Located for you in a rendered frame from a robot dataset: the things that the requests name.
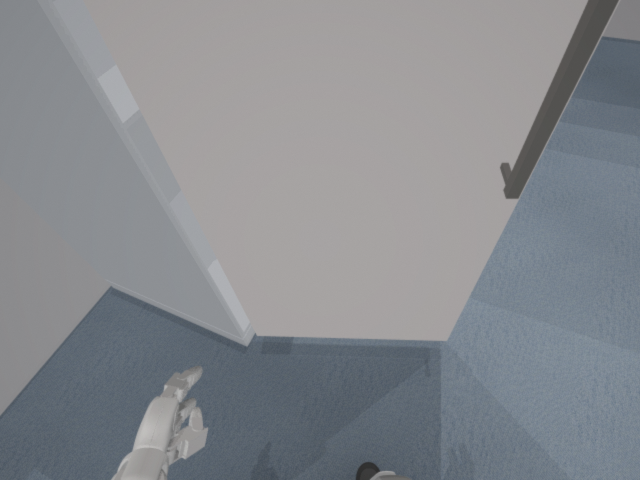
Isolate handle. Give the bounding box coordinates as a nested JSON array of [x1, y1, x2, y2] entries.
[[500, 0, 619, 199]]

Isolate left robot forearm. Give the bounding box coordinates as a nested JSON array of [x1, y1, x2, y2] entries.
[[111, 448, 169, 480]]

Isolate fridge door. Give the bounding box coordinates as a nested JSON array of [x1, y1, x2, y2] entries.
[[83, 0, 620, 341]]

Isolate robot left hand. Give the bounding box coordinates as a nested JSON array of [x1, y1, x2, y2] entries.
[[132, 366, 208, 465]]

